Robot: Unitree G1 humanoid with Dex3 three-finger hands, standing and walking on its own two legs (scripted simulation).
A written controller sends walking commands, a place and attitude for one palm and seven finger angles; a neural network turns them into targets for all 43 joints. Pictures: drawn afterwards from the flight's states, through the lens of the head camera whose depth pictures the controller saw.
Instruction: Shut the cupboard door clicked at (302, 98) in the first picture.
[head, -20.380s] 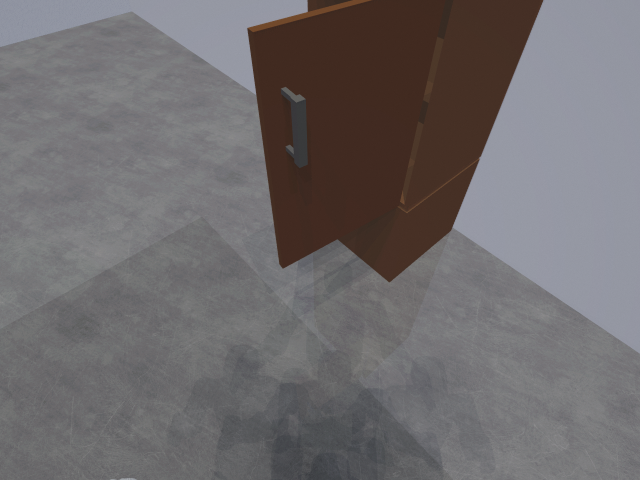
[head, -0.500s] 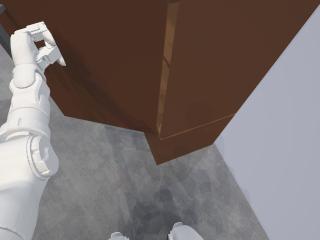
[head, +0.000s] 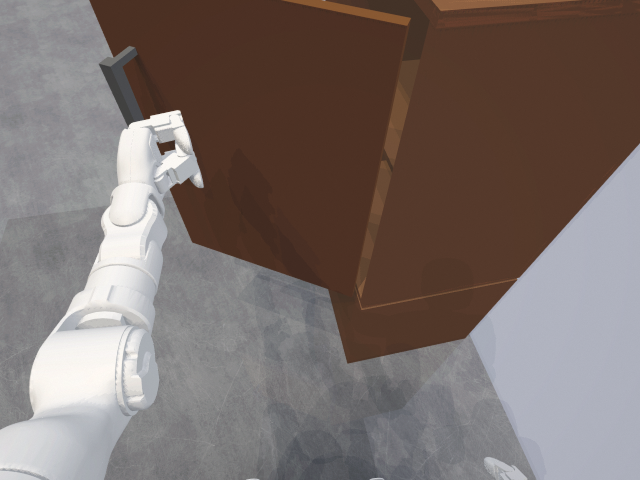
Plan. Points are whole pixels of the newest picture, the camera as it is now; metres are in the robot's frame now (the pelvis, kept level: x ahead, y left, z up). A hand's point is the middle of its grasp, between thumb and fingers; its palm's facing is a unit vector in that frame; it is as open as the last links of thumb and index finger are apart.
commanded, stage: draw the hand back to the body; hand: left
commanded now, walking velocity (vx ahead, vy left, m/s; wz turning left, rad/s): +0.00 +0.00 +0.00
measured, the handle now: (136, 98) +0.63 +0.25 +0.11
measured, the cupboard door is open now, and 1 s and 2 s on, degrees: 57 57 57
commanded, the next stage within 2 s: step back with the hand held close in 1.54 s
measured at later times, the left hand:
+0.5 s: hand (113, 232) +0.35 +0.19 +0.16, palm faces +0.08 -1.00 -0.05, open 3.1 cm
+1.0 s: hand out of the picture +0.23 +0.25 +0.19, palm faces +0.41 -0.85 -0.33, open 4.9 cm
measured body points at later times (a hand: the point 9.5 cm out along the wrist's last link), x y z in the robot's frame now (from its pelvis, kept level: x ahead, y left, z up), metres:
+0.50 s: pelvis -0.01 +0.00 +0.02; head -0.02 -0.02 +0.47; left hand +0.34 +0.25 +0.16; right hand +0.13 -0.26 -0.08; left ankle +0.00 +0.12 -0.70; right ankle -0.02 -0.13 -0.70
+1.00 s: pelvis +0.00 +0.00 +0.04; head -0.02 -0.03 +0.49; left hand +0.21 +0.29 +0.21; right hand +0.19 -0.20 -0.06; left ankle +0.00 +0.12 -0.70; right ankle -0.02 -0.13 -0.70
